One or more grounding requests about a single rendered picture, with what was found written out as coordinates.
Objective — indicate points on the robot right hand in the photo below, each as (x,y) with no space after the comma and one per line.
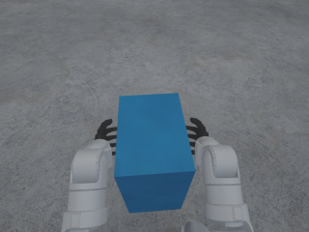
(200,132)

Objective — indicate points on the carton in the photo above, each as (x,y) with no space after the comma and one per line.
(154,166)

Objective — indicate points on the robot left forearm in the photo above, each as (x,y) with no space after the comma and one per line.
(88,182)

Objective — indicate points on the robot left hand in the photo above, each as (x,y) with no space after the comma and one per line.
(103,131)

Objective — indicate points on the right robot thigh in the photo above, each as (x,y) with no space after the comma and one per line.
(193,226)

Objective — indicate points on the robot right forearm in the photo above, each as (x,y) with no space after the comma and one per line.
(220,165)

